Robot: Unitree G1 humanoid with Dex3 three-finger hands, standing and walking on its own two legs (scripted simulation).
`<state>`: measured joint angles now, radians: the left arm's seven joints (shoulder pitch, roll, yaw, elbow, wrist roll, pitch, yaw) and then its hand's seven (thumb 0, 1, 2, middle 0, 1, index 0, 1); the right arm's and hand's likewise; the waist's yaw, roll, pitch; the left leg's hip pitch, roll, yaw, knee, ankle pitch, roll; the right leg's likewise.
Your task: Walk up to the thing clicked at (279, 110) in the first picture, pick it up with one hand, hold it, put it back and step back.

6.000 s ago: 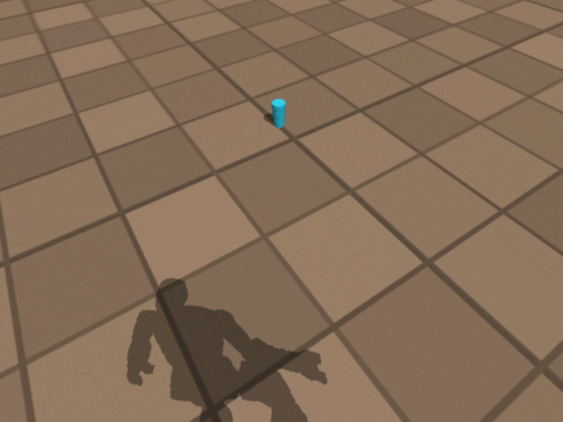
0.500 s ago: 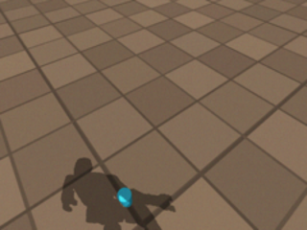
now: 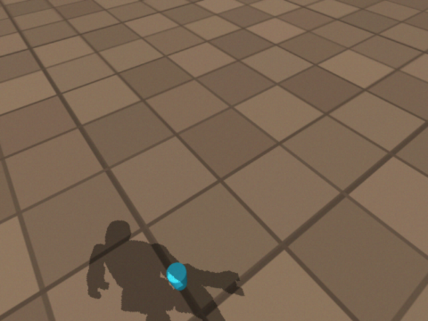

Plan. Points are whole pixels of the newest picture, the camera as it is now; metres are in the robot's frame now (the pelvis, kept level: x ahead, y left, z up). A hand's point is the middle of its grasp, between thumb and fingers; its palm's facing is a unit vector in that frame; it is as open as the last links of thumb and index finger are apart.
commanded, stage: stand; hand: left
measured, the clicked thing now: (178, 278) +0.41 +0.19 -0.71
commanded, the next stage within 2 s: none
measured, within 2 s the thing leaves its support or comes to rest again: neither
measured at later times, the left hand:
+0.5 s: hand out of the picture +0.06 +0.26 -0.16, palm faces -0.01 -0.94 -0.34, open 7.4 cm
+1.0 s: hand out of the picture +0.06 +0.26 -0.16, palm faces -0.01 -0.94 -0.34, open 7.4 cm
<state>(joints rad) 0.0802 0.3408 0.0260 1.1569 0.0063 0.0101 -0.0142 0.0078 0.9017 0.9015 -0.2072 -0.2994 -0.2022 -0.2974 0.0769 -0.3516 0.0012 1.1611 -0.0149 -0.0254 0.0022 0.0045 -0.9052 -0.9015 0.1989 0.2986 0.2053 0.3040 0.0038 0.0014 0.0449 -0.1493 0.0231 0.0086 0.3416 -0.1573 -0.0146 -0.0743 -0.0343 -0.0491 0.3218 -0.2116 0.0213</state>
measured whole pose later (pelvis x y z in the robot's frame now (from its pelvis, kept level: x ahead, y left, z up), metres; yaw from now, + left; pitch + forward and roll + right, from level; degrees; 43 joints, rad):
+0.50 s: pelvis -0.01 +0.01 +0.00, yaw +0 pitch -2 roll +0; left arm 0.10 0.35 0.01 1.15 0.01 0.00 -0.01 0.01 0.90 0.90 -0.21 -0.30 -0.20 -0.30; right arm 0.09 -0.35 0.00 1.15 -0.01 -0.01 0.01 0.00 -0.91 -0.90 0.20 0.30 0.20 0.30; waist 0.00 0.00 0.05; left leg -0.15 0.01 0.01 0.32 -0.14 -0.01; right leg -0.08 -0.04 -0.04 0.31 -0.19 0.03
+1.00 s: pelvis -0.01 +0.01 +0.00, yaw +0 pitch -2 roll +0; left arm 0.12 0.35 0.01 1.14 0.01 0.00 -0.01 0.01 0.90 0.90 -0.21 -0.30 -0.20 -0.30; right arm 0.10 -0.35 0.00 1.15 -0.01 -0.01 0.01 0.00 -0.91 -0.90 0.20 0.30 0.20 0.30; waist 0.00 0.00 0.05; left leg -0.15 0.01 0.01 0.33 -0.14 0.00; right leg -0.07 -0.05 -0.05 0.31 -0.19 0.03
